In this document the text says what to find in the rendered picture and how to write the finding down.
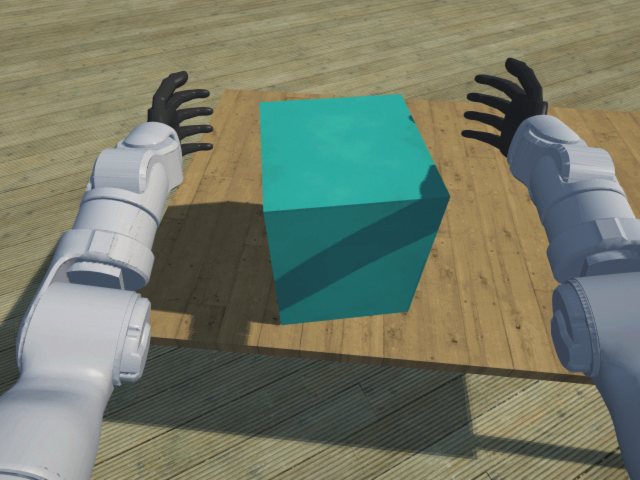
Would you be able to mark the right robot forearm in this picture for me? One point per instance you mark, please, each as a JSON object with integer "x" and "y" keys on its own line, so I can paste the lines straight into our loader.
{"x": 589, "y": 223}

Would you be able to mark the left robot forearm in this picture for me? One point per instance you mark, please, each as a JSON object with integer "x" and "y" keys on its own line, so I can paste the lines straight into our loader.
{"x": 111, "y": 240}

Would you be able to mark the table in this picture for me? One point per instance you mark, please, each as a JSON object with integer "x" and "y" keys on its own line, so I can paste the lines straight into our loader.
{"x": 483, "y": 304}

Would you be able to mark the robot right hand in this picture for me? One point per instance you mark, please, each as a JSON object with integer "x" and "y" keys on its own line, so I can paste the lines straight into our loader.
{"x": 525, "y": 103}

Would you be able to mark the robot left upper arm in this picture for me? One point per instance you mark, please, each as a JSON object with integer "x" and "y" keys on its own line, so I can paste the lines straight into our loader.
{"x": 82, "y": 341}

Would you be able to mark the carton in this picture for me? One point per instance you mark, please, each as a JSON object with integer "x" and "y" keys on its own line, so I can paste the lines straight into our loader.
{"x": 352, "y": 202}

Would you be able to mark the robot left hand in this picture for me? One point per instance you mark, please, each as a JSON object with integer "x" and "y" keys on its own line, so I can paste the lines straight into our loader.
{"x": 164, "y": 111}

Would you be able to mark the robot right upper arm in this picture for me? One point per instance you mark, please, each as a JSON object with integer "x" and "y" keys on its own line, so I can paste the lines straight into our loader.
{"x": 595, "y": 329}

